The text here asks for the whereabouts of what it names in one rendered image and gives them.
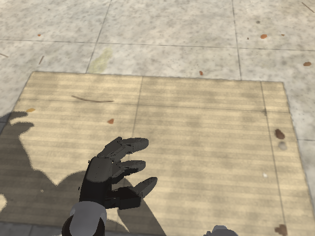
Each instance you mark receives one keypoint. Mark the left robot forearm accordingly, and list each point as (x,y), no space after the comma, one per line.
(86,219)

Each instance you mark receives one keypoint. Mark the right robot shin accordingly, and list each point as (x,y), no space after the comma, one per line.
(219,227)

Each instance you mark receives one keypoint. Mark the left robot hand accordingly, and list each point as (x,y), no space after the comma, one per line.
(101,174)

